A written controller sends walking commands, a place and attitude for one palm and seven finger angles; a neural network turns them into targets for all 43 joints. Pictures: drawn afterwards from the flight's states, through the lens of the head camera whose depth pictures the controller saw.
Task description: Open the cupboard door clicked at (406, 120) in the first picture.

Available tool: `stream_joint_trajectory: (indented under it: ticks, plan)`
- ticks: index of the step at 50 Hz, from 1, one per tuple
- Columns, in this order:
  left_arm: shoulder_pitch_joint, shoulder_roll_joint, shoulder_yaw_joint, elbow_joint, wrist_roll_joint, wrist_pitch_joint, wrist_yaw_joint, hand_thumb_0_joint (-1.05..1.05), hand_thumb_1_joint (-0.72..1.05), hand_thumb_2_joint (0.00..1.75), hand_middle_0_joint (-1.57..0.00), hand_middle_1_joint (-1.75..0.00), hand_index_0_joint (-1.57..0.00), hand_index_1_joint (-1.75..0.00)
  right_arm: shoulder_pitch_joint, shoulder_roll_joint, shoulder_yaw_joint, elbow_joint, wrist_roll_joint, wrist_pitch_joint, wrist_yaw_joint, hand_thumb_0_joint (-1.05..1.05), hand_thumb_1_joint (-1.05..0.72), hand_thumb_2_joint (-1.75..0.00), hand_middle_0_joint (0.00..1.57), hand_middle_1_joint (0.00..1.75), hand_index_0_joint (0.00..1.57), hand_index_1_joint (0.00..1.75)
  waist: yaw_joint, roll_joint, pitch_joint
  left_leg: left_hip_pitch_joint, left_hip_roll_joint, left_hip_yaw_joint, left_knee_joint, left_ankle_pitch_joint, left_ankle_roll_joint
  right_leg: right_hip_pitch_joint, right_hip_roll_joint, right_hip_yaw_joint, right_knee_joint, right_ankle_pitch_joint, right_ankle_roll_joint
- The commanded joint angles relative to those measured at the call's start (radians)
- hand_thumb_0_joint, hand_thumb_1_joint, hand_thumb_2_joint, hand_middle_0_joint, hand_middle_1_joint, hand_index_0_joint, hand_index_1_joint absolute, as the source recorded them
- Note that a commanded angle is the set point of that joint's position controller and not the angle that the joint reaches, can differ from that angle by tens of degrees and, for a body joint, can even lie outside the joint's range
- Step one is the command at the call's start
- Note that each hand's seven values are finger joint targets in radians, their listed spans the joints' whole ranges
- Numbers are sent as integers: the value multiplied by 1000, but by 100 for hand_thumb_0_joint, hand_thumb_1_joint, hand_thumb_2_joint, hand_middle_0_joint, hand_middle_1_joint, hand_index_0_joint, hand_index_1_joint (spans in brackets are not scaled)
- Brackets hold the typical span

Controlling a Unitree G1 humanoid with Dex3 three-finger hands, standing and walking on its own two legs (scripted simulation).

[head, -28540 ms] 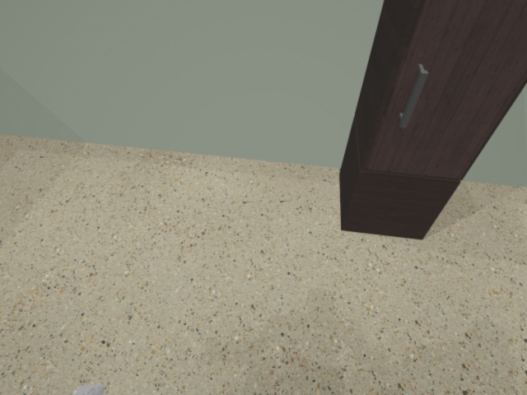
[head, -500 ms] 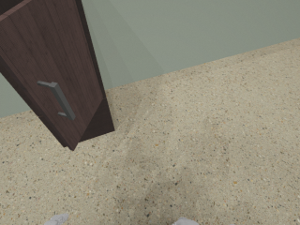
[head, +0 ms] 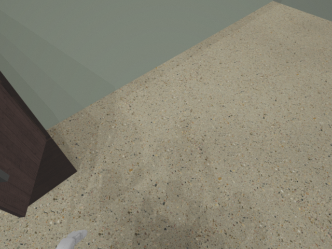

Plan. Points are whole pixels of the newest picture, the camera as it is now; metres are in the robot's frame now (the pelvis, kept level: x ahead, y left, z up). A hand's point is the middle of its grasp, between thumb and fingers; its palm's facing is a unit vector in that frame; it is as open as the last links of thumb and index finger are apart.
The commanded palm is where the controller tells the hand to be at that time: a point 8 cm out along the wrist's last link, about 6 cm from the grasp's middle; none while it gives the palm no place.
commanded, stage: walk to a spot facing it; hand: left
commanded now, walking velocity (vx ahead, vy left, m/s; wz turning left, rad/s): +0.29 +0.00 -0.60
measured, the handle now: out of the picture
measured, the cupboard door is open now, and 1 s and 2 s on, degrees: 53 53 53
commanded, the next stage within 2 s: turn to face it in 1.58 s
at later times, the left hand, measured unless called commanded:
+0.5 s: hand (122, 198) +0.27 +0.14 -0.15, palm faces -0.33 -0.93 -0.16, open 7.4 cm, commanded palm none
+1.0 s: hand (157, 162) +0.41 +0.04 -0.18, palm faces -0.43 -0.88 -0.19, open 7.3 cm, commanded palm none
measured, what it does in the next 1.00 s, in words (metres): walks ahead, turning right: right foot, then left foot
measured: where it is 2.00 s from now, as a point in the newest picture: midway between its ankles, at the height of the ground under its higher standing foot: (225, 171)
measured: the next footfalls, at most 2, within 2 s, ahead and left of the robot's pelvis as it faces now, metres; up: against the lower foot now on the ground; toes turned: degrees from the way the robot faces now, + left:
right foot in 0.02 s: +0.04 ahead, -0.13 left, +0.00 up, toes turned -4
left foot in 0.26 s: +0.15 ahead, +0.12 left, +0.00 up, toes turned -7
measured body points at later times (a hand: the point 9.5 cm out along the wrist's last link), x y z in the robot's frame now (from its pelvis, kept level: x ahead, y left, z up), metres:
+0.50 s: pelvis +0.11 -0.01 +0.01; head +0.16 -0.01 +0.46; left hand +0.29 +0.19 -0.13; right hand +0.03 -0.24 -0.13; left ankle +0.11 +0.13 -0.73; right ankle +0.12 -0.16 -0.67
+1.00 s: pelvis +0.31 -0.12 -0.01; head +0.33 -0.12 +0.44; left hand +0.43 +0.09 -0.16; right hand +0.27 -0.37 -0.14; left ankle +0.42 -0.03 -0.73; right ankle +0.19 -0.18 -0.71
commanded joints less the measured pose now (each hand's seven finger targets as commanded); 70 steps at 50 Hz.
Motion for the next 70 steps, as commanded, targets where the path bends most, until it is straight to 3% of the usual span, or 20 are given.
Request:
stream_joint_trajectory:
  ticks: [1, 11, 13, 15, 20, 26, 29, 30, 31, 32, 36, 45, 46, 48, 49, 55, 59, 61, 62, 70]
  plan:
    - [232, 297, 75, 5, -4, -38, 39, 0, 90, 90, -20, -30, -20, -30, -205, -118, -32, -171, 14, -13, 5, 0, -90, -90, 20, 30, 20, 30, 179, -274, -38, -470, -84, -108, 454, -330, 1, 282, -393, 634, -413, -14, -251]
    - [22, 160, 51, -16, 7, -66, 31, 0, 90, 90, -20, -30, -20, -30, -11, -89, -52, -59, 15, -52, 15, 0, -90, -90, 20, 30, 20, 30, -39, -105, -25, 221, -155, -42, -89, 32, 3, -216, -99, 363, -234, -133, -122]
    - [-11, 38, 21, -69, -2, -63, 17, 0, 90, 90, -20, -30, -20, -30, 229, -267, -89, -11, -13, -69, -11, 0, -90, -90, 20, 30, 20, 30, -141, 374, -103, 416, 288, -622, -392, -418, 152, -493, 105, 90, 348, -244, -9]
    - [-95, 52, 38, -104, 13, -80, -3, 0, 90, 90, -20, -30, -20, -30, 180, -271, -78, -31, -17, -80, -13, 0, -90, -90, 20, 30, 20, 30, -97, 92, -22, 212, 362, -724, -472, -469, 260, -509, -23, 132, 580, -148, -19]
    - [-44, -8, 18, -41, 18, -62, -31, 0, 90, 90, -20, -30, -20, -30, 87, -116, -30, -7, -4, -105, -13, 0, -90, -90, 20, 30, 20, 30, -10, 175, -39, 232, 126, -149, -370, 193, 145, -439, -74, 43, 461, 144, 12]
    - [-119, -1, 10, -52, 11, -55, -26, 0, 90, 90, -20, -30, -20, -30, 105, -130, -36, 26, -9, -87, -1, 0, -90, -90, 20, 30, 20, 30, -14, 152, -20, 142, 158, -25, -357, 195, 149, -171, -35, -43, 106, 151, -12]
    - [75, 57, 31, 15, 15, -64, -13, 0, 90, 90, -20, -30, -20, -30, 56, -130, -31, 29, -4, -75, 4, 0, -90, -90, 20, 30, 20, 30, 98, 58, -75, 1, 99, 50, -82, 268, 101, 211, 28, -69, -29, 152, -56]
    - [257, 145, 56, 68, 19, -78, 1, 0, 90, 90, -20, -30, -20, -30, 23, -91, -23, 10, 13, -76, 12, 0, -90, -90, 20, 30, 20, 30, 186, -131, -166, -208, 16, 124, 234, 195, 58, 494, -123, 153, -125, -1, -127]
    - [396, 271, 86, 102, 6, -83, 19, 0, 90, 90, -20, -30, -20, -30, -17, -34, -13, -49, 30, -79, 15, 0, -90, -90, 20, 30, 20, 30, 224, -386, -240, -460, -131, 68, 585, -323, 20, 611, -412, 651, -322, 8, -243]
    - [337, 276, 81, 95, -11, -75, 32, 0, 90, 90, -20, -30, -20, -30, -73, -76, -28, -59, 22, -74, 12, 0, -90, -90, 20, 30, 20, 30, 199, -241, -153, -548, -73, -98, 702, -300, 29, 496, -436, 689, -395, -103, -290]
    - [75, 93, 31, 30, 4, -97, 53, 0, 90, 90, -20, -30, -20, -30, -30, -40, -33, 17, 2, -48, 17, 0, -90, -90, 20, 30, 20, 30, 25, -156, -51, -296, -3, -127, 493, -45, 10, 68, -266, 321, -406, 87, -204]
    - [116, 92, 37, 100, -3, -110, 35, 0, 90, 90, -20, -30, -20, -30, -28, -23, -35, 24, 3, -76, 30, 0, -90, -90, 20, 30, 20, 30, -4, -49, -31, 65, -113, -32, -91, 159, 21, 2, -152, 217, -301, 43, -147]
    - [114, 68, 30, 96, -3, -108, 34, 0, 90, 90, -20, -30, -20, -30, 29, -58, -44, 44, 2, -83, 22, 0, -90, -90, 20, 30, 20, 30, -33, 19, -46, 197, -80, -86, -133, 100, 45, -83, -114, 193, -182, 56, -124]
    - [90, -8, 4, 50, -6, -114, 24, 0, 90, 90, -20, -30, -20, -30, 254, -213, -76, 87, -20, -84, 3, 0, -90, -90, 20, 30, 20, 30, -121, 306, -126, 424, 300, -625, -354, -151, 243, -381, 58, 13, 378, -138, -39]
    - [24, 15, 13, 24, 4, -120, 24, 0, 90, 90, -20, -30, -20, -30, 253, -206, -75, 82, -18, -75, 4, 0, -90, -90, 20, 30, 20, 30, -122, 184, -76, 335, 335, -690, -405, -243, 294, -437, 6, 90, 532, -157, -45]
    - [14, -30, 3, 54, 6, -99, -2, 0, 90, 90, -20, -30, -20, -30, 38, -105, -45, 66, -9, -97, 3, 0, -90, -90, 20, 30, 20, 30, 1, 160, -52, 104, 127, -162, -370, 138, 172, -185, -84, 26, 167, 45, -4]
    - [184, 16, 22, 125, 11, -100, 4, 0, 90, 90, -20, -30, -20, -30, -10, -103, -48, 76, 1, -72, 14, 0, -90, -90, 20, 30, 20, 30, 79, 10, -72, -93, 30, -72, -203, -133, 105, 206, -10, -45, -69, 146, -11]
    - [383, 199, 66, 177, 14, -106, 25, 0, 90, 90, -20, -30, -20, -30, -75, -11, -26, 23, 18, -68, 28, 0, -90, -90, 20, 30, 20, 30, 185, -404, -75, -435, -155, 63, 285, -287, 38, 430, -359, 518, -384, -244, -171]
    - [401, 203, 64, 175, 4, -101, 36, 0, 90, 90, -20, -30, -20, -30, -163, -39, -29, -13, 13, -72, 29, 0, -90, -90, 20, 30, 20, 30, 204, -316, -44, -498, -111, -57, 471, -301, 52, 402, -427, 641, -469, -266, -246]
    - [197, 85, 30, 170, 6, -134, 48, 0, 90, 90, -20, -30, -20, -30, -116, 41, -25, 47, 9, -66, 51, 0, -90, -90, 20, 30, 20, 30, 31, -87, -5, -141, -84, -14, 41, 78, 26, 123, -258, 135, -366, 252, -145]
